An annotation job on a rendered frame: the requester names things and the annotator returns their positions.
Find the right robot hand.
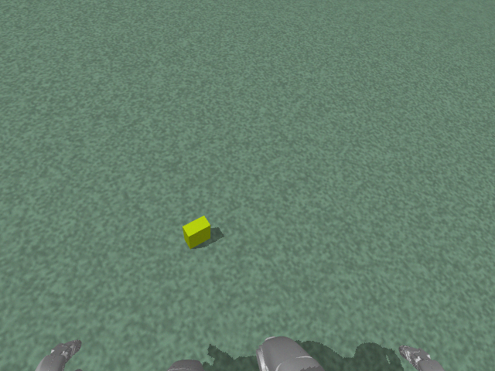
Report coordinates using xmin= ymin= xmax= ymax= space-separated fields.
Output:
xmin=399 ymin=345 xmax=445 ymax=371

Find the carton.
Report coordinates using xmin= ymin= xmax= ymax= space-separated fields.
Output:
xmin=183 ymin=216 xmax=210 ymax=249

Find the left robot hand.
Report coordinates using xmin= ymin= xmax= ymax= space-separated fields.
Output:
xmin=35 ymin=340 xmax=83 ymax=371

